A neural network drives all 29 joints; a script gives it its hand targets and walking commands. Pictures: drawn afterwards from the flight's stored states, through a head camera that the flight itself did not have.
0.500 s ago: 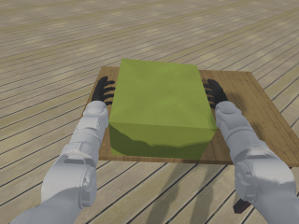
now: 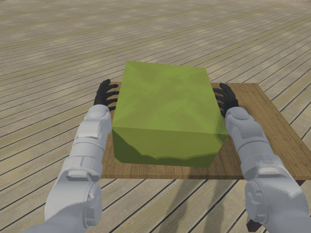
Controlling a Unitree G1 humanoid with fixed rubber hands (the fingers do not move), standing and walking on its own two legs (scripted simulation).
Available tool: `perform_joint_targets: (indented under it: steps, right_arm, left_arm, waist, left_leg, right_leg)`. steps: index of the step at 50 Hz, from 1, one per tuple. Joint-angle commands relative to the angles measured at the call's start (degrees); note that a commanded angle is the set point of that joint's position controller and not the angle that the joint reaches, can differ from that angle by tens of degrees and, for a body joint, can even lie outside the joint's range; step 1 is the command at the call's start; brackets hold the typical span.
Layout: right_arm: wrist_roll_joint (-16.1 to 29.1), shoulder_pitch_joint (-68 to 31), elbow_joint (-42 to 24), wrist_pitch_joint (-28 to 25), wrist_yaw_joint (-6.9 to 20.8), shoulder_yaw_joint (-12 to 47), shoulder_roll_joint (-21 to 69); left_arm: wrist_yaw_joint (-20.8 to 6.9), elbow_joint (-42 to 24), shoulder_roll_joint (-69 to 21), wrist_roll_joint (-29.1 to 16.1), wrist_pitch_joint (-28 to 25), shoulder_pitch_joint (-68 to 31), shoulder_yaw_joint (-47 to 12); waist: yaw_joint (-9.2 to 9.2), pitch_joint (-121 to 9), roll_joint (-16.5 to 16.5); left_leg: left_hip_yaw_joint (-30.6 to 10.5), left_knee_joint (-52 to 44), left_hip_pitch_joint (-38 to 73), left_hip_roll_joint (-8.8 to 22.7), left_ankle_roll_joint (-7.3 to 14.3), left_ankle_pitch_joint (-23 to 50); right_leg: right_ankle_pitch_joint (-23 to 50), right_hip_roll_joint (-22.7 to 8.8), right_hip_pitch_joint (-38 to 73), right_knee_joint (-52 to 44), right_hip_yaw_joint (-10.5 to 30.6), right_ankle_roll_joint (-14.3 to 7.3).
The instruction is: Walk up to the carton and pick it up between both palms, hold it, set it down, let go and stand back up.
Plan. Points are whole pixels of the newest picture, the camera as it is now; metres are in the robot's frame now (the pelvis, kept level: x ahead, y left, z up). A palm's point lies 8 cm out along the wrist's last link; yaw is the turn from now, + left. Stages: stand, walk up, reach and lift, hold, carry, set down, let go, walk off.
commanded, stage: reach and lift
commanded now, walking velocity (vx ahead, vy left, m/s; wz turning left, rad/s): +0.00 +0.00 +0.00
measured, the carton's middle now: (164, 110) +0.43 +0.00 +0.13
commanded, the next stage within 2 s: hold in 0.34 s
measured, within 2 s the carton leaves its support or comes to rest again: neither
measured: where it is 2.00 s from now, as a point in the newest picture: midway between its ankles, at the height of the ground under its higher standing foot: outside the picture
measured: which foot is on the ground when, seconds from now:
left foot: down 0.00-1.00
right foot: down 0.00-1.00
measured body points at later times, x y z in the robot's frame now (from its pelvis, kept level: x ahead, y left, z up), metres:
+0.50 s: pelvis +0.00 +0.00 +0.00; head -0.05 +0.02 +0.45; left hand +0.41 +0.17 +0.18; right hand +0.40 -0.18 +0.17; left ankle +0.06 +0.12 -0.74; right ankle +0.04 -0.14 -0.74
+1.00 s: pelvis +0.00 +0.00 +0.00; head -0.07 +0.01 +0.45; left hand +0.39 +0.17 +0.19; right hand +0.39 -0.18 +0.18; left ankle +0.06 +0.12 -0.74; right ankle +0.04 -0.14 -0.74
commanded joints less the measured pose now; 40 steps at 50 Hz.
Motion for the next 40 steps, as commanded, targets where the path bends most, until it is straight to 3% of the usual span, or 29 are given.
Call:
perform_joint_targets:
  steps: [1, 2, 4, 5, 6, 7, 8, 9, 10, 11, 12, 13, 15, 16, 23, 24, 25, 26, 27, 29, 32, 33, 34, 35, 36, 37, 38, 39, 40]
  right_arm:
    - [10.9, -56.9, -26.4, -5.2, 5.4, 16.8, 39.1]
    - [10.3, -55.6, -24.7, -4.5, 5.5, 16.4, 38.6]
    - [9.9, -57.4, -24.3, -4.4, 5.3, 16.8, 40.6]
    - [8.9, -56.6, -20.2, -4.1, 5.3, 13.9, 39.5]
    - [8.2, -56.2, -20.9, -4.0, 5.2, 13.9, 39.1]
    - [7.1, -55.2, -18.4, -3.7, 5.6, 11.8, 38.1]
    - [6.8, -57.5, -20.3, -4.3, 5.7, 12.4, 39.7]
    - [6.6, -57.0, -19.6, -4.4, 5.7, 12.1, 40.0]
    - [7.4, -56.5, -19.6, -4.3, 5.7, 13.0, 39.9]
    - [6.8, -58.5, -20.6, -4.7, 5.7, 11.6, 39.0]
    - [7.5, -60.2, -25.5, -5.7, 5.8, 14.2, 40.6]
    - [7.3, -57.8, -23.7, -4.9, 5.4, 12.8, 39.5]
    - [6.9, -58.2, -22.0, -4.3, 5.4, 13.0, 39.6]
    - [8.8, -58.6, -25.9, -4.9, 5.5, 16.4, 42.2]
    - [10.9, -53.1, -27.6, -2.2, 4.6, 17.8, 38.8]
    - [12.8, -51.9, -30.3, -2.0, 4.3, 20.0, 39.8]
    - [12.3, -50.5, -30.0, -1.8, 3.9, 19.5, 39.0]
    - [13.4, -51.9, -31.8, -1.2, 4.0, 20.9, 39.2]
    - [13.2, -48.8, -29.6, -0.1, 3.8, 20.1, 37.9]
    - [13.5, -51.1, -33.8, 0.0, 4.1, 21.8, 38.1]
    - [13.3, -49.8, -29.9, 1.7, 3.8, 21.0, 37.0]
    - [13.0, -50.1, -29.0, 2.0, 3.9, 20.5, 36.9]
    - [11.7, -49.4, -27.4, 2.3, 3.6, 18.9, 37.2]
    - [12.0, -49.1, -29.3, 1.9, 3.9, 18.8, 37.0]
    - [12.9, -50.4, -28.8, 2.3, 3.9, 20.5, 38.6]
    - [12.7, -54.6, -33.2, 1.2, 3.9, 20.3, 39.2]
    - [12.6, -53.9, -30.6, 1.5, 4.2, 20.0, 40.1]
    - [12.9, -57.2, -32.2, 0.9, 4.2, 20.6, 40.5]
    - [11.5, -54.3, -30.6, 1.2, 4.3, 19.8, 39.5]
  left_arm:
    - [-12.4, -24.4, -45.6, -3.4, -1.9, -45.0, -21.2]
    - [-12.5, -21.0, -44.6, -2.7, -1.6, -41.5, -20.0]
    - [-13.5, -19.3, -42.4, -0.8, -0.9, -40.0, -16.3]
    - [-13.7, -16.4, -41.7, 0.5, -0.4, -41.9, -14.9]
    - [-14.2, -16.3, -41.4, 0.3, 0.1, -40.0, -15.6]
    - [-14.4, -17.0, -41.5, -0.5, -0.3, -44.3, -16.4]
    - [-14.7, -15.0, -41.4, 0.4, -0.4, -42.3, -14.6]
    - [-14.5, -16.3, -41.5, -0.6, -0.6, -45.3, -15.9]
    - [-14.4, -18.4, -41.2, -0.7, -0.6, -44.7, -17.1]
    - [-14.3, -16.5, -42.8, -1.1, -0.1, -45.5, -17.5]
    - [-13.9, -21.0, -44.0, -3.1, -0.8, -46.5, -19.9]
    - [-13.9, -19.4, -43.1, -2.7, -0.8, -46.1, -19.1]
    - [-14.0, -17.7, -42.5, -2.2, -0.8, -45.4, -17.4]
    - [-13.7, -22.8, -41.7, -3.2, -1.4, -46.0, -18.4]
    - [-13.4, -25.0, -42.5, -3.5, 1.6, -41.6, -20.7]
    - [-13.6, -29.3, -44.3, -3.9, 1.8, -40.3, -21.8]
    - [-13.4, -31.0, -44.0, -4.5, 1.7, -40.5, -22.2]
    - [-13.6, -30.8, -42.6, -3.7, 2.6, -39.4, -21.3]
    - [-13.9, -29.4, -42.0, -1.5, 3.4, -37.2, -19.9]
    - [-14.4, -31.0, -41.4, -1.9, 4.4, -35.9, -19.7]
    - [-14.8, -28.0, -40.4, -0.4, 6.3, -35.5, -17.6]
    - [-15.2, -28.4, -40.1, 0.9, 6.9, -35.6, -16.4]
    - [-15.8, -27.2, -39.8, 1.1, 7.1, -36.3, -16.2]
    - [-15.9, -28.6, -41.5, 0.3, 7.1, -36.6, -17.9]
    - [-16.2, -29.2, -39.6, 0.4, 7.4, -37.5, -16.3]
    - [-16.2, -29.8, -41.2, -1.1, 7.1, -39.4, -18.2]
    - [-15.7, -29.6, -41.8, -0.9, 6.5, -42.1, -18.2]
    - [-15.4, -30.2, -42.3, -2.1, 6.5, -42.6, -19.6]
    - [-15.3, -29.8, -41.3, -1.9, 6.6, -42.3, -19.5]
  waist:
    - [-5.99, -34.6, 3.4]
    - [-5.91, -29.9, 1.4]
    - [-2.96, -28.2, -0.7]
    - [-4.95, -23.0, 0.3]
    - [-4.73, -22.6, 0.5]
    - [-6.24, -22.4, 1.1]
    - [-5.02, -21.0, -0.7]
    - [-6.1, -23.7, 0.3]
    - [-5.5, -23.1, 1.5]
    - [-6.98, -24.4, 1.4]
    - [-6.09, -31.1, 1.2]
    - [-7.58, -27.2, 1.7]
    - [-5.7, -26.2, 0.2]
    - [-4.79, -30.0, 0.1]
    - [-7.07, -28.1, 2.2]
    - [-6.46, -32.2, 1.9]
    - [-7.55, -33.4, 1.9]
    - [-6.12, -33.8, 0.5]
    - [-6.78, -28.4, 1.6]
    - [-5.55, -29.5, -0.1]
    - [-5.95, -23.4, -0.2]
    - [-5.05, -23.9, 0.4]
    - [-6.43, -19.6, 0.5]
    - [-7.31, -21.4, 1.0]
    - [-5.31, -20.7, -1.6]
    - [-5.74, -25.0, 0.3]
    - [-6.13, -23.0, 0.8]
    - [-4.98, -25.5, 1.0]
    - [-5.87, -25.4, 0.5]
  left_leg:
    - [0.2, -7.2, 16.9, -4.3, -2.1, 7.5]
    - [0.4, -7.8, 16.0, -4.4, -1.5, 6.6]
    - [1.7, -8.7, 12.2, -5.0, 0.1, 1.5]
    - [1.5, -10.0, 11.8, -4.8, 0.0, -2.0]
    - [2.1, -10.0, 11.7, -5.1, -0.2, -1.5]
    - [1.9, -10.6, 13.2, -4.5, -0.5, -3.8]
    - [2.2, -10.5, 12.1, -4.7, 0.4, -3.5]
    - [2.4, -10.7, 12.0, -4.8, -0.3, -4.6]
    - [2.2, -10.4, 13.4, -4.7, -0.5, -3.7]
    - [1.9, -10.9, 13.9, -4.3, -0.8, -5.0]
    - [2.0, -9.6, 16.0, -4.0, -0.9, -0.4]
    - [1.7, -9.5, 15.0, -4.5, -0.8, -1.3]
    - [2.0, -9.7, 13.6, -4.6, -0.3, -2.0]
    - [2.5, -9.2, 13.7, -4.8, 0.0, 0.7]
    - [1.3, -7.6, 15.7, -5.7, -1.3, 5.5]
    - [0.8, -7.2, 18.0, -5.2, -1.6, 9.7]
    - [0.5, -6.8, 18.4, -5.0, -1.5, 10.8]
    - [0.7, -6.9, 19.1, -5.3, -1.2, 11.4]
    - [0.6, -7.5, 17.7, -5.4, -1.0, 9.0]
    - [0.7, -7.9, 17.5, -5.5, -0.3, 9.1]
    - [0.9, -9.5, 15.3, -5.5, 0.0, 4.1]
    - [1.6, -9.9, 16.9, -5.3, -0.2, 3.8]
    - [1.6, -10.7, 14.7, -5.4, 0.1, 0.2]
    - [1.4, -10.5, 14.9, -5.0, -0.5, 2.4]
    - [2.1, -10.7, 13.9, -5.4, 0.5, 1.6]
    - [1.8, -10.3, 15.0, -5.4, 0.3, 1.5]
    - [1.7, -10.6, 14.5, -5.2, 0.3, -1.0]
    - [1.9, -10.3, 15.2, -5.2, 0.0, 0.2]
    - [2.1, -10.7, 15.7, -4.9, -0.1, -1.6]
  right_leg:
    - [7.3, 4.5, 16.7, -2.9, 3.0, -1.9]
    - [7.4, 4.3, 16.6, -3.4, 2.9, -1.4]
    - [2.3, 3.7, 17.8, -4.3, 3.6, -0.8]
    - [-0.9, 3.8, 15.1, -4.6, 3.0, -1.1]
    - [0.4, 3.6, 16.5, -4.7, 2.8, -1.2]
    - [-3.3, 3.5, 14.0, -5.1, 2.9, -1.8]
    - [-3.5, 3.4, 13.0, -4.8, 2.6, -1.3]
    - [-4.6, 3.5, 14.7, -4.7, 2.5, -1.7]
    - [-3.5, 3.8, 13.6, -5.0, 2.5, -1.9]
    - [-5.0, 4.1, 13.2, -5.3, 2.0, -2.2]
    - [-1.1, 4.1, 14.6, -4.7, 2.3, -2.3]
    - [-0.7, 3.8, 13.7, -5.4, 2.7, -2.3]
    - [-2.3, 3.5, 14.3, -5.4, 3.2, -2.0]
    - [0.4, 3.6, 16.3, -4.5, 2.9, -1.6]
    - [7.6, 4.1, 19.4, -4.1, 3.0, -1.4]
    - [10.9, 4.7, 20.5, -3.1, 3.2, -1.8]
    - [12.9, 4.5, 21.2, -3.0, 3.4, -1.6]
    - [12.6, 4.8, 21.3, -3.5, 3.4, -1.3]
    - [10.9, 4.6, 20.9, -3.6, 3.4, -1.2]
    - [11.2, 4.6, 21.1, -3.7, 3.5, -1.0]
    - [7.4, 4.2, 20.1, -4.5, 3.7, -1.0]
    - [4.8, 4.5, 19.9, -5.2, 3.4, -1.3]
    - [2.4, 3.9, 19.3, -5.7, 3.5, -1.5]
    - [4.7, 3.9, 19.5, -4.8, 3.4, -1.3]
    - [2.8, 4.1, 19.4, -5.5, 3.3, -0.7]
    - [2.3, 3.8, 19.6, -5.4, 3.4, -1.5]
    - [-0.5, 3.8, 17.2, -5.6, 3.4, -1.5]
    - [-0.4, 4.1, 17.6, -5.5, 3.2, -1.5]
    - [-1.6, 4.0, 17.5, -5.7, 3.0, -1.7]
